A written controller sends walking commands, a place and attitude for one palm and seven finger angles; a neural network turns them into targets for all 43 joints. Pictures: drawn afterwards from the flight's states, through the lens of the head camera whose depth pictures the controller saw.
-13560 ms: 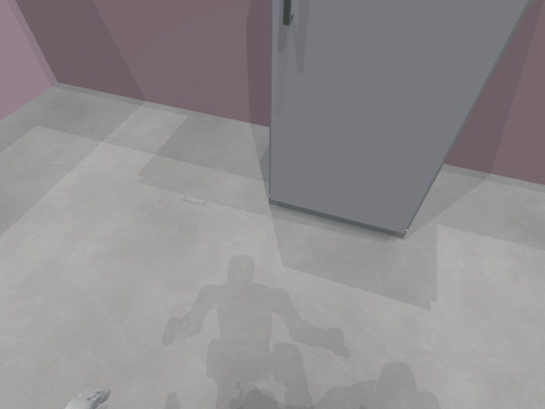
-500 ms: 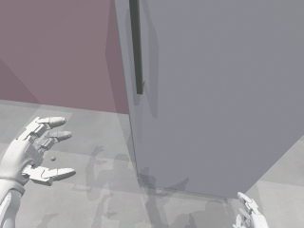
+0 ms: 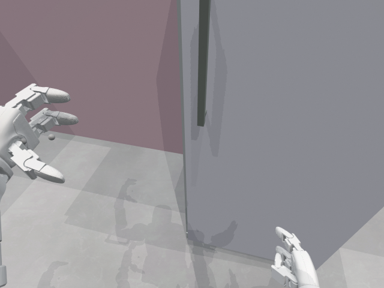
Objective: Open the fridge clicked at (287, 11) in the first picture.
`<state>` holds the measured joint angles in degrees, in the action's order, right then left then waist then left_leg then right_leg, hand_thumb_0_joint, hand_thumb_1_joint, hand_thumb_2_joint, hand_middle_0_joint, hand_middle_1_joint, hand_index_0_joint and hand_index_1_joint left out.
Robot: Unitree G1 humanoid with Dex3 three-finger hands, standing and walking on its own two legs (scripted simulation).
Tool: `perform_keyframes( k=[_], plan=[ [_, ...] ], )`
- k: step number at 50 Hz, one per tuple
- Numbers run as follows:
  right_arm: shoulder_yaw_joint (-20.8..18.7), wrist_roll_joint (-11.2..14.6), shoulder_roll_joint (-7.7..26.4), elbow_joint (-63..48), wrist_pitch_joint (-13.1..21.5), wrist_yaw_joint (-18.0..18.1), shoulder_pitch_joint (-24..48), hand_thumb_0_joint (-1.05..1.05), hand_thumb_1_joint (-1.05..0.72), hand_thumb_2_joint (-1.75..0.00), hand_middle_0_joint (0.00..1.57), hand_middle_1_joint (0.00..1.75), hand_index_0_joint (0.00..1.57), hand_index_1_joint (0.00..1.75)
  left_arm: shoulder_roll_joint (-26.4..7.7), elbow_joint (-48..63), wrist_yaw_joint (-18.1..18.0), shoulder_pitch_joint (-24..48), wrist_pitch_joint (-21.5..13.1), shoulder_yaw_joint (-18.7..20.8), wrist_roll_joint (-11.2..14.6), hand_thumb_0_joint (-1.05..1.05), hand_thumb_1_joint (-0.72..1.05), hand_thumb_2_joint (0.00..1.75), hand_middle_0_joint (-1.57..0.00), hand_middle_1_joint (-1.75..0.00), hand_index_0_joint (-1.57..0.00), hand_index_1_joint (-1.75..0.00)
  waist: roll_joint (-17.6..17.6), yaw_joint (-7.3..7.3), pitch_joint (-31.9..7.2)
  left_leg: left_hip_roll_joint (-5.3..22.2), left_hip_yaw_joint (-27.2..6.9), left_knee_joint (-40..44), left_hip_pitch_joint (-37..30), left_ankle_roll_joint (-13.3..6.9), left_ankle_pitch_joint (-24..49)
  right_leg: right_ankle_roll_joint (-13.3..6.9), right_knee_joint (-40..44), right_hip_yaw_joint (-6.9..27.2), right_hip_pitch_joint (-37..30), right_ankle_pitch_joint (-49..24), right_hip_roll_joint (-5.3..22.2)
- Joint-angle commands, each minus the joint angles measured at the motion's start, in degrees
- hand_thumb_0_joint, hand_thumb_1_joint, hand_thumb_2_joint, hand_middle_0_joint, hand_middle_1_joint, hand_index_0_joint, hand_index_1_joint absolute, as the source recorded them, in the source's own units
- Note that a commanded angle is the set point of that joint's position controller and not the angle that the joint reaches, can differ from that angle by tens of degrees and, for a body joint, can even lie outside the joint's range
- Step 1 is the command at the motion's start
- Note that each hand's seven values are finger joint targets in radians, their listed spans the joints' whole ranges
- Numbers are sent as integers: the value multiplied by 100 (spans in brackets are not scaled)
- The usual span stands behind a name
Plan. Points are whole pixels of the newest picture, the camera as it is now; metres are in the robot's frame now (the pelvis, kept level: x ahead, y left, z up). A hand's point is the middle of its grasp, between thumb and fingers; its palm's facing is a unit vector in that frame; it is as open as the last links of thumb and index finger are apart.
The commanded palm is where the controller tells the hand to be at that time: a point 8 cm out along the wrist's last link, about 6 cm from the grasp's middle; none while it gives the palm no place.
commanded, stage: raise the hand to about handle height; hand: left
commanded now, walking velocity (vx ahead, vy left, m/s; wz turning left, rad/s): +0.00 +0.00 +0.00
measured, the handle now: (204, 67) +0.49 +0.05 +0.25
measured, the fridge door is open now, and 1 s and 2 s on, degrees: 0 0 0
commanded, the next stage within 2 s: move the hooked fingers beside the handle in 0.60 s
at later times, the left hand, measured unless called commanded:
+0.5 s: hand (57, 122) +0.28 +0.27 +0.24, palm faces +0.03 -0.99 -0.14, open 14.0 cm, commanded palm +0.25 +0.31 +0.26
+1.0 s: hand (84, 117) +0.30 +0.23 +0.24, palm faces -0.03 -0.99 -0.13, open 14.0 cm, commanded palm +0.28 +0.27 +0.25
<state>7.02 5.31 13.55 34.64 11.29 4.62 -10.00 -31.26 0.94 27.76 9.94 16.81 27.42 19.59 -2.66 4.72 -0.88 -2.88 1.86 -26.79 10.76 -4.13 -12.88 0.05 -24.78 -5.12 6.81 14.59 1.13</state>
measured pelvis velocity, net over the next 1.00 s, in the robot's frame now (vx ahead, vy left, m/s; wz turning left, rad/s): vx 0.01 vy -0.02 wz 0.00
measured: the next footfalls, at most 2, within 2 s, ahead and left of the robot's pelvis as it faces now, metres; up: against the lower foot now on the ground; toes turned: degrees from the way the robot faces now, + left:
none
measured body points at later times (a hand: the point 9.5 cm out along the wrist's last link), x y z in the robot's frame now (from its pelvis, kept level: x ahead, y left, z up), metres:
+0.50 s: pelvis +0.00 -0.01 +0.00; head -0.02 -0.03 +0.45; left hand +0.28 +0.32 +0.25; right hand +0.20 -0.23 -0.06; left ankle +0.02 +0.07 -0.74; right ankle -0.01 -0.12 -0.74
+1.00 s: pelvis +0.01 -0.02 +0.00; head -0.01 -0.05 +0.45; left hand +0.30 +0.29 +0.25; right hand +0.22 -0.24 -0.07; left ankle +0.02 +0.07 -0.74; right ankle -0.01 -0.12 -0.74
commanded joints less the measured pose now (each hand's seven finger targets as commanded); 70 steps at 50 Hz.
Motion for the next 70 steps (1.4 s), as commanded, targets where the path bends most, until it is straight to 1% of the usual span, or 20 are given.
perform_keyframes(
  k=[1, 5, 7, 10, 17, 21, 25, 33, 37, 41, 45, 52, 54, 56, 57, 60, 62, 64, 67, 70],
  plan=[
    [-334, 39, 823, -971, 314, 83, 876, 0, -90, -90, 20, 30, 20, 30, -1876, 977, 69, 2215, -74, 688, 107, 0, -50, 30, -30, -120, -30, -120, -461, -141, -1058, 342, -829, 591, -980, 355, 770, -228, 309, 86, 518, -743, -146],
    [-332, 67, 861, -962, 285, 61, 905, 0, -90, -90, 20, 30, 20, 30, -2160, 655, 170, 2669, 135, 768, 57, 0, -50, 30, -30, -120, -30, -120, -507, -138, -1021, 310, -821, 613, -950, 323, 624, -232, 361, 120, 581, -648, -127],
    [-355, 86, 883, -947, 247, 20, 824, 0, -90, -90, 20, 30, 20, 30, -1882, 3, 261, 2099, 277, 621, 109, 0, -50, 30, -30, -120, -30, -120, -11, -116, -815, 320, -815, 592, -762, 305, 578, -234, 406, 122, 597, -640, -123],
    [-385, 137, 934, -1035, 184, -25, 879, 0, -90, -90, 20, 30, 20, 30, -1790, 149, 349, 2175, 381, 422, 71, 0, -50, 30, -30, -120, -30, -120, -199, -183, -774, 306, -759, 554, -709, 295, 384, -202, 317, 144, 761, -557, -100],
    [-376, 33, 852, -1089, 303, 7, 934, 0, -90, -90, 20, 30, 20, 30, -2428, 1181, 76, 2121, -64, 1201, 199, 0, -50, 30, -30, -120, -30, -120, -381, -27, -1316, 313, -698, 402, -965, 258, 868, -236, 330, 188, 416, -773, -127],
    [-404, 72, 885, -992, 313, 33, 855, 0, -90, -90, 20, 30, 20, 30, -2134, 809, -5, 2177, 40, 997, 141, 0, -50, 30, -30, -120, -30, -120, -610, -140, -1047, 314, -631, 420, -876, 266, 820, -208, 300, 154, 582, -796, -103],
    [-411, 106, 901, -986, 293, 38, 868, 0, -90, -90, 20, 30, 20, 30, -1943, 687, 65, 2256, 163, 699, 95, 0, -50, 30, -30, -120, -30, -120, -372, -216, -988, 312, -616, 355, -823, 238, 747, -178, 333, 210, 621, -805, -76],
    [-404, 89, 883, -1019, 285, 32, 938, 0, -90, -90, 20, 30, 20, 30, -2204, 942, 163, 2251, 13, 976, 176, 0, -50, 30, -30, -120, -30, -120, -344, -142, -1276, 255, -544, 182, -910, 186, 1176, -170, 276, 276, 354, -1379, -46],
    [-429, 102, 876, -957, 263, 14, 915, 0, -90, -90, 20, 30, 20, 30, -1942, 436, 153, 2051, 92, 800, 197, 0, -50, 30, -30, -120, -30, -120, -56, -164, -982, 279, -520, 140, -750, 184, 1065, -129, 307, 311, 471, -1338, -15],
    [-427, 133, 881, -979, 257, 39, 935, 0, -90, -90, 20, 30, 20, 30, -1790, 570, 128, 2483, 102, 525, 123, 0, -50, 30, -30, -120, -30, -120, -226, -260, -1064, 265, -520, 130, -849, 185, 1007, -113, 243, 275, 607, -1292, -20],
    [-410, 120, 817, -998, 299, 66, 977, 0, -90, -90, 20, 30, 20, 30, -1619, 1048, 6, 2817, -42, 341, 94, 0, -50, 30, -30, -120, -30, -120, -432, -256, -1339, 255, -554, 132, -1083, 196, 1198, -155, 179, 237, 502, -1412, -28],
    [-437, 98, 846, -878, 171, 39, 937, 0, -90, -90, 20, 30, 20, 30, -1688, 532, -326, 2674, 141, 504, 6, 0, -50, 30, -30, -120, -30, -120, -23, -151, -1165, 282, -532, 198, -816, 199, 1170, -148, 238, 236, 392, -1374, -13],
    [-421, 107, 800, -978, 154, 25, 1039, 0, -90, -90, 20, 30, 20, 30, -1483, 829, -387, 2893, 174, 288, -34, 0, -50, 30, -30, -120, -30, -120, -254, -177, -1374, 255, -513, 188, -933, 197, 1245, -157, 166, 262, 369, -1477, 7],
    [-417, 95, 807, -992, 127, 25, 1020, 0, -90, -90, 20, 30, 20, 30, -1489, 715, -430, 2749, 193, 346, -37, 0, -50, 30, -30, -120, -30, -120, -233, -164, -1394, 257, -516, 176, -922, 205, 1290, -162, 137, 239, 355, -1524, -1],
    [-424, 92, 818, -940, 93, 18, 979, 0, -90, -90, 20, 30, 20, 30, -1501, 518, -435, 2645, 199, 344, -35, 0, -50, 30, -30, -120, -30, -120, 77, -166, -1277, 282, -498, 159, -816, 193, 1295, -149, 206, 262, 302, -1574, 2],
    [-420, 111, 804, -929, 83, 48, 1004, 0, -90, -90, 20, 30, 20, 30, -1215, 472, -456, 3223, 178, -26, -65, 0, -50, 30, -30, -120, -30, -120, -184, -284, -1213, 265, -504, 183, -902, 190, 1059, -138, 206, 270, 533, -1357, -3],
    [-433, 98, 810, -901, 64, 57, 971, 0, -90, -90, 20, 30, 20, 30, -1242, 400, -511, 3214, 137, -42, -94, 0, -50, 30, -30, -120, -30, -120, 19, -251, -1213, 283, -520, 187, -888, 178, 1104, -150, 241, 282, 475, -1358, -2],
    [-422, 105, 795, -899, 45, 73, 987, 0, -90, -90, 20, 30, 20, 30, -1117, 480, -546, 3621, 108, -216, -139, 0, -50, 30, -30, -120, -30, -120, -175, -323, -1326, 270, -512, 197, -989, 180, 1132, -159, 202, 279, 489, -1386, 2],
    [-443, 86, 786, -895, 32, 67, 968, 0, -90, -90, 20, 30, 20, 30, -1210, 552, -659, 3532, 31, -93, -154, 0, -50, 30, -30, -120, -30, -120, -104, -244, -1475, 295, -515, 198, -1042, 191, 1272, -181, 212, 285, 342, -1465, 12],
    [-436, 86, 773, -871, 12, 54, 971, 0, -90, -90, 20, 30, 20, 30, -972, 432, -745, 3631, 58, -237, -159, 0, -50, 30, -30, -120, -30, -120, -48, -281, -1409, 300, -536, 236, -1044, 207, 1301, -184, 167, 240, 398, -1501, -5]
  ],
)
